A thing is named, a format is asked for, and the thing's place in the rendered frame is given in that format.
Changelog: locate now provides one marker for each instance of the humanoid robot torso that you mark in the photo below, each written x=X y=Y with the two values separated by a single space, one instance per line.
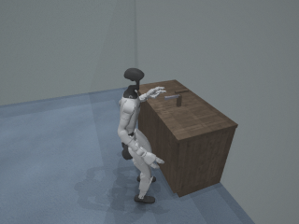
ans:
x=134 y=117

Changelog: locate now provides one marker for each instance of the robot left hand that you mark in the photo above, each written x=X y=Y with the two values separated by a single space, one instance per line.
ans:
x=153 y=93

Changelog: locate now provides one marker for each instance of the robot right upper arm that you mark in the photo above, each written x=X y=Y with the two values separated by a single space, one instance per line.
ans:
x=127 y=112

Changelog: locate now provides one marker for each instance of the tap lever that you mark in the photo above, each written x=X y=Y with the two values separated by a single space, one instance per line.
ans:
x=171 y=97

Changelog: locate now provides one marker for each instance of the robot left forearm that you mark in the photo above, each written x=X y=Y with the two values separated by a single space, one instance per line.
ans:
x=143 y=98

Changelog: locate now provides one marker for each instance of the robot right thigh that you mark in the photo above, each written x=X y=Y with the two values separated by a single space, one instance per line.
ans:
x=138 y=161

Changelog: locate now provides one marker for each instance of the counter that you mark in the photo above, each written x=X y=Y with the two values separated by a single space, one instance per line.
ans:
x=192 y=137

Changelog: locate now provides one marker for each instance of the robot right hand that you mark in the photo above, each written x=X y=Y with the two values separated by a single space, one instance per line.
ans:
x=150 y=158

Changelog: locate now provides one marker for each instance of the robot right forearm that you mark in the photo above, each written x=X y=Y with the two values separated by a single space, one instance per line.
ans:
x=132 y=144

